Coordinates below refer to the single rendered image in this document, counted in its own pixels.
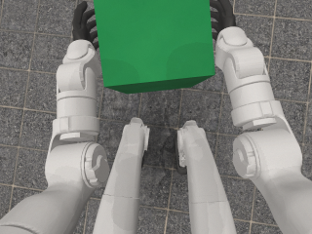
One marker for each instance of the carton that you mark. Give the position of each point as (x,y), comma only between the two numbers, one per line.
(154,45)

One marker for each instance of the left robot forearm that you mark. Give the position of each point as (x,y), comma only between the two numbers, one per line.
(77,96)

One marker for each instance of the right robot forearm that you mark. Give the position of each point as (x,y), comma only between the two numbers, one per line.
(248,83)

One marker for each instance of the robot right hand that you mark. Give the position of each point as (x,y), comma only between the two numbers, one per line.
(224,16)

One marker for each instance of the robot right foot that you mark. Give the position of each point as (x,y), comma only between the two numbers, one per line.
(182,170)

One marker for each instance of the robot right shin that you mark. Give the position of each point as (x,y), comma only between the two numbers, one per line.
(182,160)

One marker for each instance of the robot right upper arm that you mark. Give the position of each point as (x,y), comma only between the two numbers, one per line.
(271,159)

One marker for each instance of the robot left upper arm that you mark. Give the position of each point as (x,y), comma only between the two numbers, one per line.
(73,172)

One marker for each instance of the robot left hand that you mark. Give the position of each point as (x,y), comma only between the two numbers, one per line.
(81,29)

